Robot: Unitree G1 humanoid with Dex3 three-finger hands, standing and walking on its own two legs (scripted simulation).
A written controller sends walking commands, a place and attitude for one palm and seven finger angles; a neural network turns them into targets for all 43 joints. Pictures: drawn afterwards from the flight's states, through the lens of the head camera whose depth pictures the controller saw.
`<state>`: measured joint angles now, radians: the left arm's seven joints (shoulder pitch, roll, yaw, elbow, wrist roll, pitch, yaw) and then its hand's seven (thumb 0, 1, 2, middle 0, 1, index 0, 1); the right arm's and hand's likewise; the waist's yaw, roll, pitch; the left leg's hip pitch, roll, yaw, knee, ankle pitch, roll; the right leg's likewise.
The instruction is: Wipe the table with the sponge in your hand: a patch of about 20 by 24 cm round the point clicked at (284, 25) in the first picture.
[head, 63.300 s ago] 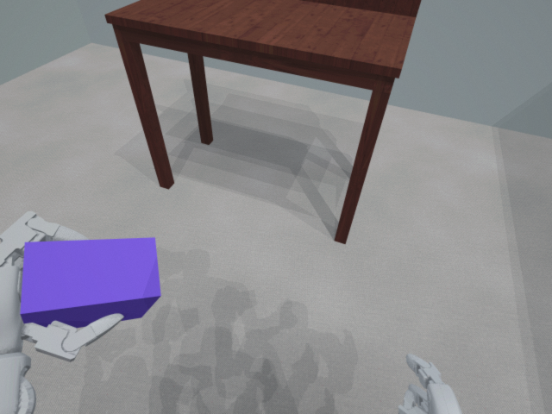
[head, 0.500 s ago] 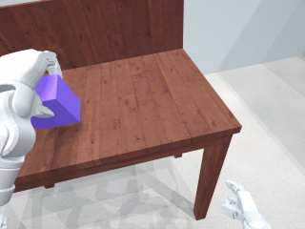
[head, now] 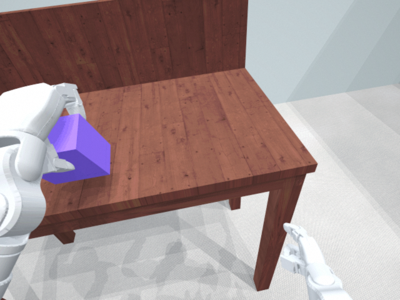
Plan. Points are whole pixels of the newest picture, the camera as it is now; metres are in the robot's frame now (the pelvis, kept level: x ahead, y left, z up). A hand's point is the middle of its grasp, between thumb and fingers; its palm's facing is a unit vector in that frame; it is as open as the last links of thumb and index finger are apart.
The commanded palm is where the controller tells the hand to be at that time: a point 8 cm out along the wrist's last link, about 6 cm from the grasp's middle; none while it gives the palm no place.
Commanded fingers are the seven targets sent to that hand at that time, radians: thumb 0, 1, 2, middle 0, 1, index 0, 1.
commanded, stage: bring the sponge back beside the body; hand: left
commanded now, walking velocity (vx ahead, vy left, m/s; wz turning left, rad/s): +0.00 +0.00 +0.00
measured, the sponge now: (72, 156) +0.26 +0.30 +0.19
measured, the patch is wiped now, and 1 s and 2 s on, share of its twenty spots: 1.00 1.00 1.00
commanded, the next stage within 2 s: step back with the hand held close in 0.78 s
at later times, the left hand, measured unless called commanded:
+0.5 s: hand (43, 167) +0.19 +0.26 +0.25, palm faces +0.34 -0.05 -0.94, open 10.3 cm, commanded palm +0.13 +0.27 +0.31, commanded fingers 0.00 0.10 1.30 -1.20 -1.60 -1.20 -1.60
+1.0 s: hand (66, 155) +0.22 +0.25 +0.24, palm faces +0.44 -0.57 -0.70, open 10.3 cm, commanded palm +0.14 +0.27 +0.29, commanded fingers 0.00 0.10 1.30 -1.20 -1.60 -1.20 -1.60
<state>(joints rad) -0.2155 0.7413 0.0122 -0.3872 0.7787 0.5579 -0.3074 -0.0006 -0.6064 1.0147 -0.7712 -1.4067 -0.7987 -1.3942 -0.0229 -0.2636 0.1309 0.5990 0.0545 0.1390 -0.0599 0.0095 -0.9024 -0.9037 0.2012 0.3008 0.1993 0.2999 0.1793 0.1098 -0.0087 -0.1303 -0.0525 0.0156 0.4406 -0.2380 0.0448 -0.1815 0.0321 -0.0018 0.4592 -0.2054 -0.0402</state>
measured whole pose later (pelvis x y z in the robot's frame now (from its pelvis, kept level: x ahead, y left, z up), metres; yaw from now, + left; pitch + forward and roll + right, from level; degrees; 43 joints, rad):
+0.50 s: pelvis -0.02 -0.01 +0.00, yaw -1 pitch -7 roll +1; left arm 0.06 0.74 0.11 -0.60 0.70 0.53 -0.19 0.00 -0.61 1.02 -0.77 -1.41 -0.80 -1.40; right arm -0.01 -0.27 0.11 0.59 0.05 0.11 -0.07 0.01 -0.90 -0.90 0.20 0.30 0.20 0.30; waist 0.19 0.11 0.00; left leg -0.12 -0.03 0.02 0.49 -0.24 0.02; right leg -0.17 0.06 0.00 0.49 -0.20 -0.06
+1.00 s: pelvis -0.02 -0.01 -0.01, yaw +1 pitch -3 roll -1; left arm 0.06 0.61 0.28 -0.48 0.18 0.32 -0.02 0.00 -0.61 1.00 -0.78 -1.41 -0.80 -1.40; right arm 0.06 -0.26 0.10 0.52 0.05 0.08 -0.05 0.01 -0.90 -0.90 0.20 0.30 0.20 0.30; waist 0.11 0.09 -0.04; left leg -0.24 -0.03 -0.02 0.58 -0.34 0.03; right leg -0.23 0.06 -0.03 0.48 -0.19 -0.06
